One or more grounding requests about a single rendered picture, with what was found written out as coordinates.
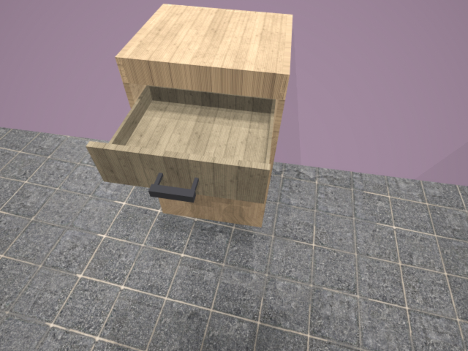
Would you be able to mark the drawer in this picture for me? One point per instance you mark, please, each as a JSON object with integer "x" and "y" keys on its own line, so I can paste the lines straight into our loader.
{"x": 222, "y": 139}

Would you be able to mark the handle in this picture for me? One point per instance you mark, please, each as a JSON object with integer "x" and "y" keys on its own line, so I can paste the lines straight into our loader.
{"x": 173, "y": 193}

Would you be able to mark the cabinet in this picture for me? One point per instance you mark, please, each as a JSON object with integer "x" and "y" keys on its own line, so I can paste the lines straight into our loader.
{"x": 216, "y": 50}

